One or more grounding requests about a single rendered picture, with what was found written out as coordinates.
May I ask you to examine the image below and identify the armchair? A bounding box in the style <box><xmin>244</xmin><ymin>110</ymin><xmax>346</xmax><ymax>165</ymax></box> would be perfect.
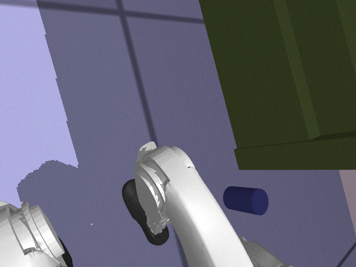
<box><xmin>199</xmin><ymin>0</ymin><xmax>356</xmax><ymax>170</ymax></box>

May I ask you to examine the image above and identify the right robot foot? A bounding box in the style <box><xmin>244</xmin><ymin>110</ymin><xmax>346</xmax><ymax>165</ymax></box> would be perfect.
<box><xmin>122</xmin><ymin>179</ymin><xmax>169</xmax><ymax>245</ymax></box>

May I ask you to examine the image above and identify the right robot hand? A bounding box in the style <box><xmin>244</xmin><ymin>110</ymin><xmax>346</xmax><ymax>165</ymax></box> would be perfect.
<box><xmin>237</xmin><ymin>234</ymin><xmax>283</xmax><ymax>267</ymax></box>

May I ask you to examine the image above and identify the left robot foot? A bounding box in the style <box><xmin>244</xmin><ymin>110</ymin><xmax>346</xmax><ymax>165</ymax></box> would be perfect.
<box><xmin>58</xmin><ymin>237</ymin><xmax>73</xmax><ymax>267</ymax></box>

